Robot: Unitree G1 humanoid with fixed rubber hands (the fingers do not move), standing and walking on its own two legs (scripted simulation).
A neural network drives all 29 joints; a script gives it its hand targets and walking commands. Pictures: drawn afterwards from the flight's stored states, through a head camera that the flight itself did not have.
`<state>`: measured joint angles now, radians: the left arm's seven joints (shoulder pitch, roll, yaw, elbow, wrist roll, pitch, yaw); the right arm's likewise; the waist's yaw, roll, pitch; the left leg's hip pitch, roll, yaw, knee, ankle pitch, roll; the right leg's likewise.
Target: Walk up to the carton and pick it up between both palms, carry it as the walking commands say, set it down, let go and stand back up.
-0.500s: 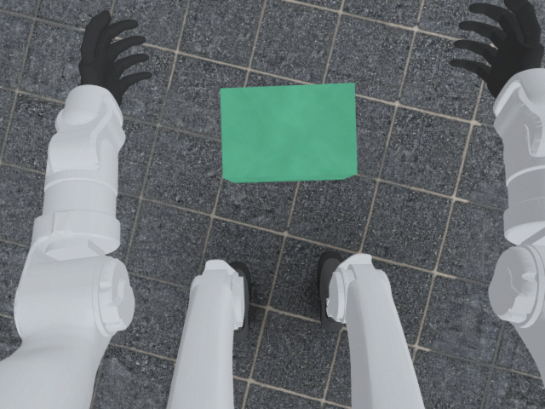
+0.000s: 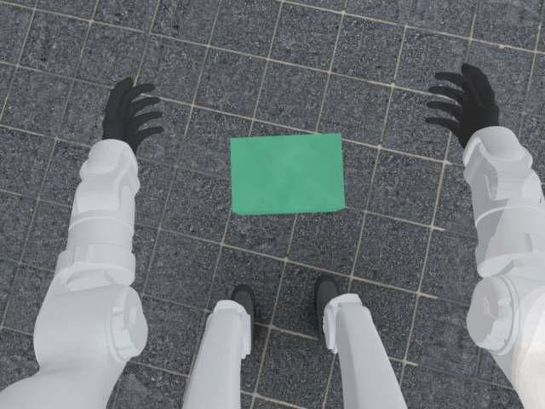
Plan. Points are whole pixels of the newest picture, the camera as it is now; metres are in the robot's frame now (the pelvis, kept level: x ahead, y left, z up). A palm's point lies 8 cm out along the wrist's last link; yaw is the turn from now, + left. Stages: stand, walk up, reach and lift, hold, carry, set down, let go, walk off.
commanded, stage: let go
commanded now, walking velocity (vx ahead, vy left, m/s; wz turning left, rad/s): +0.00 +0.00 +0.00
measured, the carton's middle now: (286, 177) +0.50 -0.01 -0.58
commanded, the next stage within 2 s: stand in 1.16 s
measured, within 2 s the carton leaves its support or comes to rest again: neither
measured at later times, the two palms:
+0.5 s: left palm (55, 267) +0.32 +0.24 +0.00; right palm (537, 262) +0.30 -0.24 +0.00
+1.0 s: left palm (6, 363) +0.24 +0.24 +0.05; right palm out of the picture +0.24 -0.23 +0.05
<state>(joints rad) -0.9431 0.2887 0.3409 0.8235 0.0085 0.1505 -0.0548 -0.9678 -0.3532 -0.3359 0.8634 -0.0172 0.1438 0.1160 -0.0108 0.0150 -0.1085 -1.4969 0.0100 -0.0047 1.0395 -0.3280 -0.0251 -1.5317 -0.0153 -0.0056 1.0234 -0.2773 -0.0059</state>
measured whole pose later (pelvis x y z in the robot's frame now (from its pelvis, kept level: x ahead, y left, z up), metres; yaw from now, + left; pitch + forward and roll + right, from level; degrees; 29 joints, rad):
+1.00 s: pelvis +0.08 +0.01 +0.11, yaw -1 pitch -5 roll +0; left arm 0.21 0.22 0.05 0.41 0.02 0.13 -0.08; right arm 0.21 -0.21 -0.05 0.42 -0.03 0.14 0.08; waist 0.01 0.00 0.11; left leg -0.05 0.01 0.00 0.43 -0.29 -0.01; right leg -0.09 -0.01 -0.01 0.43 -0.25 0.01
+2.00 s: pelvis +0.09 +0.01 +0.12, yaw -1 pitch -2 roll +0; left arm 0.16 0.36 0.02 0.91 0.03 0.00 0.02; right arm 0.16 -0.37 -0.01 0.89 -0.03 0.00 -0.02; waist 0.01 0.01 0.01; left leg -0.10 0.01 0.00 0.40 -0.27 -0.01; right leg -0.13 -0.01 -0.01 0.40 -0.24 0.01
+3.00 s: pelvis +0.07 +0.01 +0.12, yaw -1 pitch -2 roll +0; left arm 0.12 0.38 0.01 1.04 0.02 -0.01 0.01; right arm 0.13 -0.39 0.00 1.02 -0.02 -0.01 -0.01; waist 0.01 0.00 0.02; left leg -0.08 0.01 0.00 0.34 -0.22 -0.01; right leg -0.11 -0.01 -0.01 0.34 -0.18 0.01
